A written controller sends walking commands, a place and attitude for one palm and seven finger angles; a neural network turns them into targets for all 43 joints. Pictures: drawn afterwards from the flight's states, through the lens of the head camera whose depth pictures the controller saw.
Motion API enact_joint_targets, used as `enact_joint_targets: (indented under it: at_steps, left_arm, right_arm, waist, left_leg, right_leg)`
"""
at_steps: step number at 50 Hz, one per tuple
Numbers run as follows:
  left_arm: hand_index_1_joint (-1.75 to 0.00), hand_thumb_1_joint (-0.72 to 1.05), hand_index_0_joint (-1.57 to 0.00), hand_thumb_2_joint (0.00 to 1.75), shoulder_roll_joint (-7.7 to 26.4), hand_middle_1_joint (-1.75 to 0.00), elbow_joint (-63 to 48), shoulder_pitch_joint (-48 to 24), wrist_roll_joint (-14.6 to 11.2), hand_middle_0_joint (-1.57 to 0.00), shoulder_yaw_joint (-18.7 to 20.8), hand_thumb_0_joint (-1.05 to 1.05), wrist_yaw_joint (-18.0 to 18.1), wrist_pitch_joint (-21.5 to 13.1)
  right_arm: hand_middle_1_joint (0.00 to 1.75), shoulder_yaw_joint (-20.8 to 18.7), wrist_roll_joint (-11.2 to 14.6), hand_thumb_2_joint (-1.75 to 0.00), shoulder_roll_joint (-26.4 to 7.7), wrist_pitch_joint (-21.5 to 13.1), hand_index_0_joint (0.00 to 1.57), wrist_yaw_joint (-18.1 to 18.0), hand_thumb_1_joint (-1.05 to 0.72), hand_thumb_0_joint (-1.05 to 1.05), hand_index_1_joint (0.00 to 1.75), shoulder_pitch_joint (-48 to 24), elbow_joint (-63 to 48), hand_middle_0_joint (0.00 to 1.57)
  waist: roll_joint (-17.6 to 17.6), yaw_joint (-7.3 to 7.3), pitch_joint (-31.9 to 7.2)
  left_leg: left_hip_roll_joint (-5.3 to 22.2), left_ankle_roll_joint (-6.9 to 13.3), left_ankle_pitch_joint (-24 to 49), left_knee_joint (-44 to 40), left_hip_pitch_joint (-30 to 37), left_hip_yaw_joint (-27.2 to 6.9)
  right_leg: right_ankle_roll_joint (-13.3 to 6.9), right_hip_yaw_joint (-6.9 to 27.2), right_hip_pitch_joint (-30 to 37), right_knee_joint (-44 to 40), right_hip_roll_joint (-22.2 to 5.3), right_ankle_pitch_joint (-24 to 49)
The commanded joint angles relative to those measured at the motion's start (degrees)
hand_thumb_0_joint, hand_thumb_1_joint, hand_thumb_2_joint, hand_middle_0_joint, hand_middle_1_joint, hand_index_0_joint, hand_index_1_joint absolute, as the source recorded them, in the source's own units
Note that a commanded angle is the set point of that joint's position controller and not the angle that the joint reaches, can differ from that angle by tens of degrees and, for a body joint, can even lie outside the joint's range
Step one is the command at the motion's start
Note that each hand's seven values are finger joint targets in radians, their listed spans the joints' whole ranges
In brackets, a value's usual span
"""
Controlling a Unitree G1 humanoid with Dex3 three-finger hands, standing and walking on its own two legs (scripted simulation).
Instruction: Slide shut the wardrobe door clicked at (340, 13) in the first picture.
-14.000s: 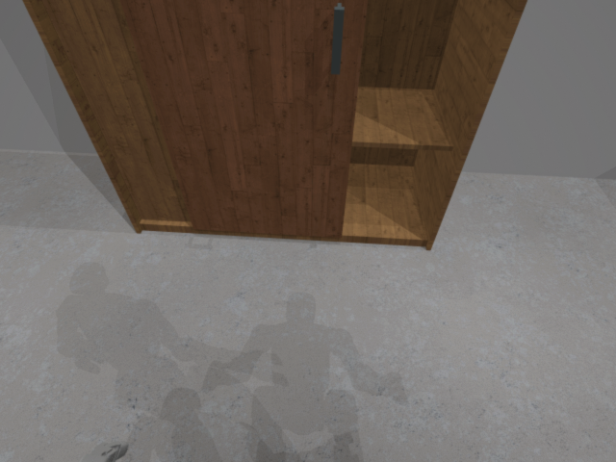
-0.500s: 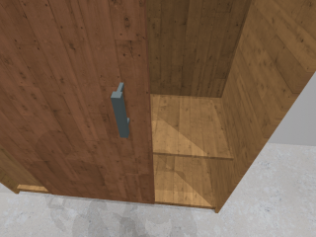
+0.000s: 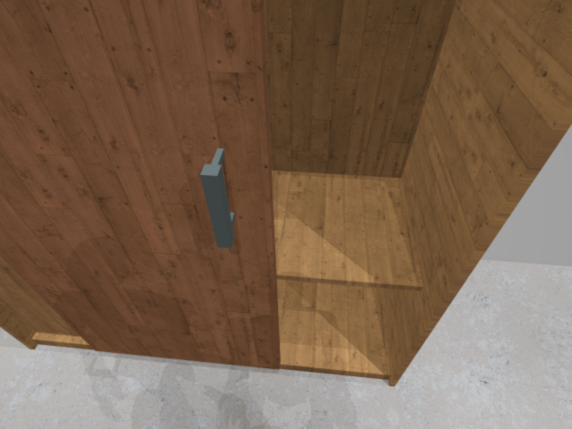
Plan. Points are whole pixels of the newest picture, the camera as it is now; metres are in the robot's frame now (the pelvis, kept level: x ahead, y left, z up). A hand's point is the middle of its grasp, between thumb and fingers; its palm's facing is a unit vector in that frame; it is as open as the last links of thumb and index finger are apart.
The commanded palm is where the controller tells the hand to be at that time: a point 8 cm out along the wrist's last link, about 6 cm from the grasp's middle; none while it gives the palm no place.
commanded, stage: look again from close up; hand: left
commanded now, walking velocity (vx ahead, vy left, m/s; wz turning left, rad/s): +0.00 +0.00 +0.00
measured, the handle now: (222, 199) +0.43 +0.14 +0.10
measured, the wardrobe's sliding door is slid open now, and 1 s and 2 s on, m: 0.37 0.37 0.37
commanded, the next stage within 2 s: raise the hand with hooked fingers in 0.04 s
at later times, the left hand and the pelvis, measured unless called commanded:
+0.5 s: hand (191, 361) +0.20 +0.14 +0.02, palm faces -0.05 -1.00 +0.06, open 8.1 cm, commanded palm +0.12 +0.24 -0.03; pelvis -0.02 +0.01 -0.04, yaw +0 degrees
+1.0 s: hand (128, 362) +0.20 +0.23 +0.02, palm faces -0.05 -1.00 -0.02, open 11.2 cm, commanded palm +0.16 +0.30 +0.03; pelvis -0.02 +0.04 -0.04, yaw +1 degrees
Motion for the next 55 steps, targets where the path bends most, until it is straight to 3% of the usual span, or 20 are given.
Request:
enact_joint_targets:
  at_steps: [1, 6, 7, 8, 9, 10, 11, 13, 17, 19, 20, 22, 25, 29, 33, 37, 42, 46, 50, 55]
  left_arm:
    - [-0.3, 0.9, -0.2, 0.9, 5.1, -0.3, -0.7, 5.9, -0.1, -0.2, 0.6, 0.0, 0.6, -0.6]
    - [-0.3, 0.9, -0.2, 0.9, 5.2, -0.3, -0.7, 6.0, -0.1, -0.2, 0.7, 0.0, 0.6, -0.7]
    - [-0.3, 0.9, -0.2, 0.9, 7.3, -0.3, 0.3, 7.3, 0.9, -0.2, 0.5, 0.0, 2.7, -2.4]
    - [-0.32, 0.88, -0.2, 0.89, 14.9, -0.32, -84.9, -34.8, -11.7, -0.2, -2.5, 0.0, 0.3, -14.1]
    - [-0.33, 0.85, -0.2, 0.88, 14.1, -0.33, -72.2, -20.2, -8.5, -0.2, 1.3, 0.0, 3.9, -9.7]
    - [-0.34, 0.83, -0.21, 0.87, 13.2, -0.34, -71.3, -18.0, -9.4, -0.21, 0.7, 0.0, 6.8, -6.7]
    - [-0.36, 0.81, -0.21, 0.86, 1.8, -0.36, -57.1, -0.5, -9.1, -0.21, -3.8, 0.0, 6.2, -1.6]
    - [-0.39, 0.76, -0.21, 0.84, 2.0, -0.39, -72.6, -5.1, -11.0, -0.21, -6.5, 0.0, 4.3, -5.2]
    - [-0.45, 0.67, -0.22, 0.8, 1.3, -0.45, -69.6, -3.4, -11.5, -0.22, -6.5, 0.0, 0.5, -13.2]
    - [-0.48, 0.62, -0.22, 0.78, 1.9, -0.48, -58.5, 7.3, -12.5, -0.22, -1.0, 0.0, -4.1, -18.9]
    - [-0.5, 0.6, -0.22, 0.77, 4.7, -0.5, -55.1, 14.1, -13.1, -0.22, 3.4, 0.0, -7.2, -21.9]
    - [-0.53, 0.55, -0.22, 0.75, 8.4, -0.53, -57.2, 16.5, -15.1, -0.22, 9.4, 0.0, -14.0, -28.1]
    - [-0.57, 0.48, -0.23, 0.72, 13.2, -0.57, -60.9, 18.0, -11.8, -0.23, 13.6, 0.0, -15.6, -26.4]
    - [-0.63, 0.39, -0.24, 0.68, 13.0, -0.63, -82.8, 2.9, -12.5, -0.24, 11.0, 0.0, -11.9, -25.3]
    - [-0.69, 0.29, -0.24, 0.64, 10.5, -0.69, -91.5, -5.7, -13.6, -0.24, 7.4, 0.0, -10.2, -32.6]
    - [-0.75, 0.2, -0.25, 0.6, 9.9, -0.75, -85.4, -11.5, -14.8, -0.25, 2.5, 0.0, -16.8, -34.0]
    - [-0.82, 0.08, -0.26, 0.55, 15.9, -0.82, -73.4, -4.7, -15.5, -0.26, 9.1, 0.0, -23.1, -18.5]
    - [-0.88, -0.01, -0.27, 0.51, 18.0, -0.88, -81.0, 0.2, -19.3, -0.27, 18.7, 0.0, -19.3, -11.3]
    - [-0.94, -0.1, -0.27, 0.47, 18.3, -0.94, -86.1, -2.1, -19.9, -0.27, 21.5, 0.0, -13.2, -14.9]
    - [-1.02, -0.22, -0.28, 0.42, 17.5, -1.02, -80.2, -9.2, -16.5, -0.28, 15.6, 0.0, -15.4, -18.6]
  right_arm:
    - [0.3, -0.7, -0.3, -0.9, -3.6, -0.6, 0.2, -0.4, -0.9, 0.0, 0.3, 5.2, -0.6, 0.2]
    - [0.3, -0.7, -0.2, -0.9, -3.5, -0.8, 0.2, -0.4, -0.9, 0.0, 0.3, 5.4, -0.5, 0.2]
    - [0.3, -1.0, -0.4, -0.9, -6.1, -1.3, 0.2, 0.9, -0.9, 0.0, 0.3, -4.2, -4.5, 0.2]
    - [0.3, -3.4, 0.6, -0.9, -20.3, -9.6, 0.2, -1.6, -0.9, 0.0, 0.3, -2.9, -26.3, 0.2]
    - [0.3, -1.6, 1.9, -0.9, -13.0, -13.7, 0.2, -3.1, -0.9, 0.0, 0.3, -9.7, -22.6, 0.2]
    - [0.3, -3.0, 3.0, -0.9, -14.5, -15.3, 0.2, -3.3, -0.9, 0.0, 0.3, -10.4, -20.4, 0.2]
    - [0.3, -2.9, 3.3, -0.9, -11.4, -15.5, 0.2, -2.6, -0.9, 0.0, 0.3, -7.6, -20.1, 0.2]
    - [0.3, -3.2, 4.3, -0.9, -14.0, -18.3, 0.2, -3.5, -0.9, 0.0, 0.3, -8.7, -26.3, 0.2]
    - [0.3, -3.9, 1.9, -0.9, -15.4, -22.1, 0.2, -3.9, -0.9, 0.0, 0.3, -9.5, -31.1, 0.2]
    - [0.3, -5.2, 1.0, -0.9, -15.6, -21.7, 0.2, -2.4, -0.9, 0.0, 0.3, -10.6, -32.9, 0.2]
    - [0.3, -5.8, 1.3, -0.9, -15.4, -21.0, 0.2, -1.2, -0.9, 0.0, 0.3, -11.2, -33.9, 0.2]
    - [0.3, -6.3, 1.0, -0.9, -15.6, -19.6, 0.2, 1.1, -0.9, 0.0, 0.3, -13.9, -37.4, 0.2]
    - [0.3, -6.8, 1.4, -0.9, -14.7, -15.2, 0.2, 2.0, -0.9, 0.0, 0.3, -16.4, -42.2, 0.2]
    - [0.3, -5.6, 1.6, -0.9, -13.3, -12.4, 0.2, 1.1, -0.9, 0.0, 0.3, -16.3, -48.1, 0.2]
    - [0.3, -4.5, 0.8, -0.9, -12.7, -13.8, 0.2, 0.0, -0.9, 0.0, 0.3, -10.9, -44.8, 0.2]
    - [0.3, -3.2, 1.4, -0.9, -14.9, -16.8, 0.2, -1.0, -0.9, 0.0, 0.3, -10.9, -41.7, 0.2]
    - [0.3, -2.9, 3.5, -0.9, -16.5, -16.3, 0.2, -1.9, -0.9, 0.0, 0.3, -12.9, -42.9, 0.2]
    - [0.3, -2.4, 3.0, -0.9, -14.0, -15.1, 0.2, -2.1, -0.9, 0.0, 0.3, -15.1, -44.4, 0.2]
    - [0.3, -2.4, 2.3, -0.9, -12.8, -15.5, 0.2, -1.7, -0.9, 0.0, 0.3, -14.2, -42.3, 0.2]
    - [0.3, -2.4, 2.2, -0.9, -15.4, -17.4, 0.2, -1.2, -0.9, 0.0, 0.3, -11.1, -39.6, 0.2]
  waist:
    - [-0.9, 0.07, 7.2]
    - [-0.7, 0.15, 5.9]
    - [-3.9, 2.38, 9.5]
    - [7.1, -8.02, -16.9]
    - [14.2, -2.99, -16.3]
    - [13.6, -3.84, -11.1]
    - [4.9, -3.77, -4.9]
    - [-3.0, -3.41, -3.5]
    - [-18.4, -4.46, 2.8]
    - [-23.5, -0.88, 3.7]
    - [-20.3, 1.95, 1.9]
    - [-12.4, 3.02, -3.2]
    - [0.8, 5.64, -9.6]
    - [7.5, 2.36, -14.7]
    - [5.5, -2.93, -14.8]
    - [1.4, -6.67, -10.9]
    - [-0.3, -1.94, -13.2]
    - [-2.3, 2.5, -20.2]
    - [-0.4, 2.27, -14.3]
    - [2.7, -2.44, -6.9]
  left_leg:
    - [3.6, 2.3, 4.9, -3.5, -5.0, -3.6]
    - [3.8, 2.3, 6.1, -3.4, -4.7, -3.8]
    - [3.5, 0.1, 1.4, 10.1, -12.4, -0.4]
    - [-0.9, 3.6, 8.2, 2.3, 4.4, -0.8]
    - [-0.9, 4.2, 9.4, 1.3, 3.0, 0.0]
    - [-0.8, 2.7, 3.7, 2.0, -2.1, -0.3]
    - [0.0, 3.1, 0.3, 1.6, -6.6, -2.2]
    - [-0.1, 4.0, -2.7, 4.2, -6.6, -3.0]
    - [-2.4, 3.5, -5.6, 13.2, -15.3, -3.8]
    - [-2.6, 2.1, -6.6, 16.2, -24.2, -4.5]
    - [-3.0, 1.3, -5.3, 17.4, -26.1, -3.9]
    - [-4.4, 0.2, -2.5, 20.8, -27.7, -2.2]
    - [-5.0, 0.9, 2.1, 22.2, -27.3, 0.8]
    - [-3.6, 2.2, 3.0, 22.1, -23.6, -0.1]
    - [-1.7, 2.6, 3.9, 25.1, -21.4, -3.8]
    - [-0.8, 2.9, -3.2, 25.9, -22.9, -6.7]
    - [-1.7, 2.6, -7.2, 20.6, -24.9, -7.0]
    - [-1.7, 2.2, 2.3, 17.5, -21.0, -6.5]
    - [-0.7, 1.3, 6.1, 15.8, -20.0, -5.9]
    - [-0.2, 1.7, 1.6, 15.2, -19.2, -6.3]
  right_leg:
    - [0.2, 8.9, -2.3, -6.7, -7.6, 1.6]
    - [0.1, 8.6, -1.3, -5.9, -7.7, 3.9]
    - [4.6, 13.0, -1.8, -3.8, -11.9, 36.5]
    - [3.0, 10.9, 1.1, 1.2, -7.4, 18.1]
    - [1.4, 7.5, 1.9, 1.5, -3.5, 7.1]
    - [1.3, 5.5, -3.1, 0.6, -3.8, 0.6]
    - [2.3, 3.1, -5.0, 0.7, -3.9, -1.7]
    - [3.1, 4.1, -8.0, 0.3, -3.8, -8.2]
    - [4.1, 6.5, -19.9, 1.3, -4.1, -20.6]
    - [4.1, 6.3, -21.5, 5.3, -4.2, -21.0]
    - [3.5, 6.8, -19.6, 8.0, -4.5, -15.9]
    - [2.7, 6.4, -15.1, 14.0, -5.0, -2.2]
    - [1.8, 6.0, -11.2, 18.7, -5.3, 8.2]
    - [1.3, 4.4, -14.0, 20.8, -3.2, 5.9]
    - [1.9, 3.5, -21.9, 22.0, -1.4, 3.7]
    - [2.5, 2.8, -27.2, 21.1, -1.0, -4.2]
    - [2.6, 2.3, -20.0, 17.4, -1.8, -8.1]
    - [2.9, 0.2, -11.0, 17.7, -2.0, 0.5]
    - [2.7, -0.5, -12.6, 16.8, -1.3, 2.3]
    - [2.6, -0.2, -18.1, 14.9, -1.1, -2.1]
